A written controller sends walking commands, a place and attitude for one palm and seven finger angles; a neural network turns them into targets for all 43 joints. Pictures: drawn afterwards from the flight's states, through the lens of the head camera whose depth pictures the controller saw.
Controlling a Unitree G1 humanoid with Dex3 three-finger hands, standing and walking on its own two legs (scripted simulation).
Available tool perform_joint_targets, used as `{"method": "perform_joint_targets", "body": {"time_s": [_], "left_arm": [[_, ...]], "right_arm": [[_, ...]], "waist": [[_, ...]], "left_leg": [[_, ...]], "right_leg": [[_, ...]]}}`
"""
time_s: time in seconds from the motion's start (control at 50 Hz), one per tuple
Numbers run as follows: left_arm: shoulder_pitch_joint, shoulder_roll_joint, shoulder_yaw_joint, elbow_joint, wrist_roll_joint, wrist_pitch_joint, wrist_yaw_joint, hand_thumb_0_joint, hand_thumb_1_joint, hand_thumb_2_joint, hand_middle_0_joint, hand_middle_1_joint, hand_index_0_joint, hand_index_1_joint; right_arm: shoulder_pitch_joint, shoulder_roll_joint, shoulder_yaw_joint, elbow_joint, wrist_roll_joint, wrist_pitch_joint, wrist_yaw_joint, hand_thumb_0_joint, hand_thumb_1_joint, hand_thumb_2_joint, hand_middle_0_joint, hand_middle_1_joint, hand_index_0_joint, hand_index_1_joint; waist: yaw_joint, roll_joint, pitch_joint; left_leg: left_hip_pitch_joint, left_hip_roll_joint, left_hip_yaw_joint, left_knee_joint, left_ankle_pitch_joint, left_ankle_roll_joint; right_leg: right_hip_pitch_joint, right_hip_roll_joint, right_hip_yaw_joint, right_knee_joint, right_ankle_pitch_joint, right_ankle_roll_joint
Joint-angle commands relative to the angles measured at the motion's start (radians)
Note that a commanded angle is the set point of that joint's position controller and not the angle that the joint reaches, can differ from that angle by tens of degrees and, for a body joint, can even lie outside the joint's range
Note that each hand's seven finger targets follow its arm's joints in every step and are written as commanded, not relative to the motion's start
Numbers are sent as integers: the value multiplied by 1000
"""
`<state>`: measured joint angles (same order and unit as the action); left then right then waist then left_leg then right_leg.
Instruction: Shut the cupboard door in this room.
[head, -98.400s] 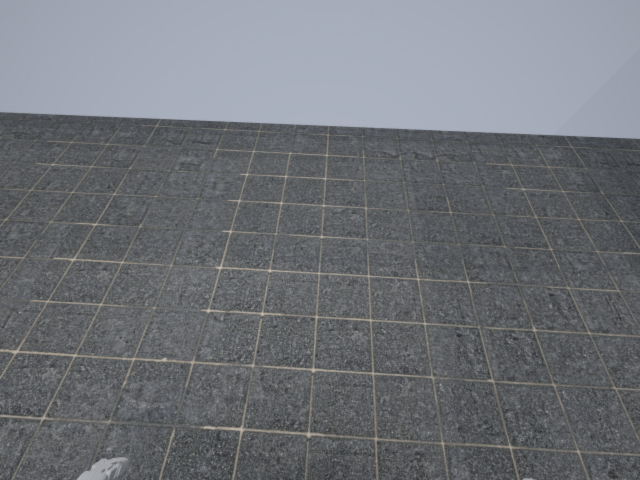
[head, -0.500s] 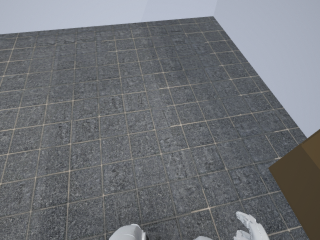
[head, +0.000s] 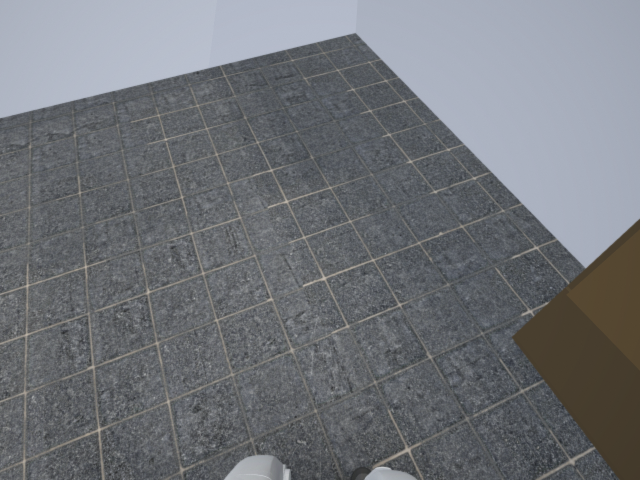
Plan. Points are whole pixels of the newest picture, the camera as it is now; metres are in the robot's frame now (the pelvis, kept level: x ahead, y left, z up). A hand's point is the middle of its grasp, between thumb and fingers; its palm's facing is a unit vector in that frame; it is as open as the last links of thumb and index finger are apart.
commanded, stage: turn to face it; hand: left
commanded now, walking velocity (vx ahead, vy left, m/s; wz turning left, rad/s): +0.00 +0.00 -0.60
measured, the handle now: out of the picture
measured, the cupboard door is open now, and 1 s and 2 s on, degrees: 3 3 3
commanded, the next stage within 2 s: take the last steps up to it in 1.68 s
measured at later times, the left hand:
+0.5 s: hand (191, 416) +0.21 +0.21 -0.15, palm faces -0.28 -0.93 -0.25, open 7.4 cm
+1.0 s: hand (231, 374) +0.28 +0.17 -0.18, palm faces -0.53 -0.83 -0.20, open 7.4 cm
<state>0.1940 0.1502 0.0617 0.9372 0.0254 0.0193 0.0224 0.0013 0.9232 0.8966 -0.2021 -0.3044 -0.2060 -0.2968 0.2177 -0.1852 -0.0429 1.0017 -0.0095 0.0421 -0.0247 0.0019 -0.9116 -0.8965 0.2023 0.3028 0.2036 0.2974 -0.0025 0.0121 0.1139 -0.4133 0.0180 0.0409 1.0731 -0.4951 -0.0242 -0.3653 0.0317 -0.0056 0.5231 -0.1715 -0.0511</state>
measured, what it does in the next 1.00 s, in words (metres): walks ahead, turning right: left foot, then right foot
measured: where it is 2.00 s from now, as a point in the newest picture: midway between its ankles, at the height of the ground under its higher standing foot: outside the picture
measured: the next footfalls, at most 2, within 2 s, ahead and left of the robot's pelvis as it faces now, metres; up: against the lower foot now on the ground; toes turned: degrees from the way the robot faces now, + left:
left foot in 0.20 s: +0.07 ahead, +0.15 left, +0.00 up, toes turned -6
right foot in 0.56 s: +0.05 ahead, -0.10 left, +0.00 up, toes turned -25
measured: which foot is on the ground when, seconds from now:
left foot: up 0.00-0.18, down 0.20-0.56, up 0.58-0.90, down 0.92-1.00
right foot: down 0.00-0.20, up 0.22-0.54, down 0.56-0.92, up 0.94-1.00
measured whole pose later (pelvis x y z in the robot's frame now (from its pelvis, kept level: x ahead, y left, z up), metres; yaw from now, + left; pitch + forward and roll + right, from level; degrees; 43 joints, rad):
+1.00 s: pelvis +0.10 +0.04 +0.00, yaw -36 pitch +2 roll -1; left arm 0.19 0.24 0.08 0.90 0.02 0.07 -0.01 0.01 0.90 0.90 -0.20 -0.30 -0.21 -0.30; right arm 0.16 -0.20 -0.01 0.85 -0.03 0.01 -0.02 0.00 -0.91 -0.90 0.20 0.30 0.21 0.30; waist 0.02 -0.04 0.08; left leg -0.34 0.06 0.08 0.61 -0.31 0.00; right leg -0.43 0.05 0.07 0.96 -0.52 0.03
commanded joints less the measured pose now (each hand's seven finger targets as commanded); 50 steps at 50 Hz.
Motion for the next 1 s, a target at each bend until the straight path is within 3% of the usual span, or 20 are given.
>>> {"method": "perform_joint_targets", "body": {"time_s": [0.0, 0.08, 0.14, 0.18, 0.2, 0.24, 0.3, 0.42, 0.5, 0.52, 0.54, 0.56, 0.58, 0.66, 0.8, 0.86, 0.88, 0.9, 0.92, 0.98], "left_arm": [[40, 190, 57, -60, 5, -12, 7, 0, 900, 900, -200, -300, -200, -300], [19, 211, 67, -62, 10, -1, -3, 0, 900, 900, -200, -300, -200, -300], [-33, 193, 63, -86, -7, 12, -12, 0, 900, 900, -200, -300, -200, -300], [-34, 123, 46, -121, -17, 11, -27, 0, 900, 900, -200, -300, -200, -300], [-69, 156, 53, -130, -6, 15, -32, 0, 900, 900, -200, -300, -200, -300], [-25, 164, 67, -100, 5, 26, -47, 0, 900, 900, -200, -300, -200, -300], [-30, 141, 53, -107, -4, 33, -58, 0, 900, 900, -200, -300, -200, -300], [-96, 126, 37, -144, -4, 24, -62, 0, 900, 900, -200, -300, -200, -300], [29, 173, 49, -121, -2, 11, -58, 0, 900, 900, -200, -300, -200, -300], [118, 253, 64, -96, 7, -2, -48, 0, 900, 900, -200, -300, -200, -300], [196, 358, 87, -76, 8, -10, -30, 0, 900, 900, -200, -300, -200, -300], [205, 363, 83, -66, -9, -7, -16, 0, 900, 900, -200, -300, -200, -300], [142, 320, 80, -85, -9, 2, -6, 0, 900, 900, -200, -300, -200, -300], [2, 248, 56, -136, -5, -5, 2, 0, 900, 900, -200, -300, -200, -300], [-10, 284, 67, -132, 6, 2, -12, 0, 900, 900, -200, -300, -200, -300], [-56, 262, 63, -139, -5, 12, -16, 0, 900, 900, -200, -300, -200, -300], [-41, 206, 53, -150, -12, 16, -18, 0, 900, 900, -200, -300, -200, -300], [1, 154, 43, -165, -20, 18, -27, 0, 900, 900, -200, -300, -200, -300], [-29, 191, 45, -166, -11, 17, -28, 0, 900, 900, -200, -300, -200, -300], [-33, 198, 58, -142, 0, 22, -51, 0, 900, 900, -200, -300, -200, -300]], "right_arm": [[26, -44, -14, -81, -5, -13, -1, 0, -900, -900, 200, 300, 200, 300], [31, -48, -19, -105, 3, -20, -6, 0, -900, -900, 200, 300, 200, 300], [119, -91, -26, -88, 4, -40, -18, 0, -900, -900, 200, 300, 200, 300], [116, -239, -52, -122, -16, -48, -25, 0, -900, -900, 200, 300, 200, 300], [87, -244, -50, -134, -24, -45, -29, 0, -900, -900, 200, 300, 200, 300], [-6, -201, -36, -160, -29, -52, -31, 0, -900, -900, 200, 300, 200, 300], [-20, -181, -31, -166, -29, -51, -32, 0, -900, -900, 200, 300, 200, 300], [74, -211, -50, -130, -25, -44, -19, 0, -900, -900, 200, 300, 200, 300], [9, -233, -58, -154, -14, -38, -7, 0, -900, -900, 200, 300, 200, 300], [6, -202, -54, -172, 0, -37, -1, 0, -900, -900, 200, 300, 200, 300], [-66, -123, -32, -227, 3, -35, 2, 0, -900, -900, 200, 300, 200, 300], [-69, -155, -27, -231, 3, -14, -10, 0, -900, -900, 200, 300, 200, 300], [-94, -143, -30, -232, -1, -8, -9, 0, -900, -900, 200, 300, 200, 300], [-60, -140, -24, -195, -4, -11, -1, 0, -900, -900, 200, 300, 200, 300], [-51, -117, -22, -202, 3, -20, 2, 0, -900, -900, 200, 300, 200, 300], [49, -138, -26, -175, 4, -36, -5, 0, -900, -900, 200, 300, 200, 300], [92, -206, -35, -165, -4, -49, -7, 0, -900, -900, 200, 300, 200, 300], [119, -306, -52, -172, -18, -56, -11, 0, -900, -900, 200, 300, 200, 300], [121, -310, -50, -178, -24, -48, -17, 0, -900, -900, 200, 300, 200, 300], [6, -233, -26, -216, -27, -56, -22, 0, -900, -900, 200, 300, 200, 300]], "waist": [[9, -84, -216], [8, -154, -190], [-46, -103, -196], [-53, 313, -166], [-52, 206, -121], [9, 156, -108], [8, 149, -99], [-44, 205, -133], [37, 140, -169], [76, -47, -230], [117, -323, -226], [105, -276, -226], [84, -192, -154], [16, -155, -199], [14, -156, -166], [-44, -147, -175], [-51, 55, -212], [-45, 352, -235], [-63, 259, -217], [-9, 187, -148]], "left_leg": [[-11, 23, -22, -114, 72, -22], [63, 5, -23, -340, 68, -17], [331, 24, -22, -645, 243, -11], [364, 419, -418, -853, 249, 136], [263, 464, -401, -846, 340, 198], [246, 368, -253, -787, 553, 187], [307, 304, -64, -708, 754, 156], [398, 308, 30, -629, 868, 132], [269, 291, 94, -438, 760, 63], [113, 217, 155, -239, 571, 5], [-166, 34, 151, 28, -129, -48], [-183, 59, -25, 135, -172, -41], [-232, 82, -59, 157, -99, -36], [-154, 82, -46, 63, 65, -61], [7, 23, 0, -297, 99, -57], [233, 19, -2, -575, 290, -47], [334, 162, -155, -724, 336, -8], [413, 423, -396, -772, 524, 104], [338, 487, -422, -763, 576, 190], [261, 378, -230, -737, 663, 174]], "right_leg": [[168, -228, 281, -202, 208, -136], [123, -211, 341, -188, 124, -128], [-62, -128, 289, -97, 4, -37], [-270, 52, 44, 300, -386, 62], [-241, 0, 64, 461, -393, 70], [-240, -22, 48, 611, -301, 92], [-223, -47, -3, 546, -274, 104], [-105, -28, -94, 268, -220, 81], [172, -23, -100, -21, 4, 44], [370, -154, 60, -98, 251, -7], [468, -400, 424, -120, 693, -135], [399, -444, 433, -139, 637, -204], [367, -394, 374, -148, 541, -196], [297, -268, 229, -108, 529, -144], [171, -234, 289, -93, 386, -130], [22, -172, 289, -15, 244, -53], [-64, -66, 208, 107, 28, 3], [-207, 50, 48, 363, -418, 70], [-192, 10, 72, 566, -483, 68], [-217, -51, 43, 706, -356, 91]]}}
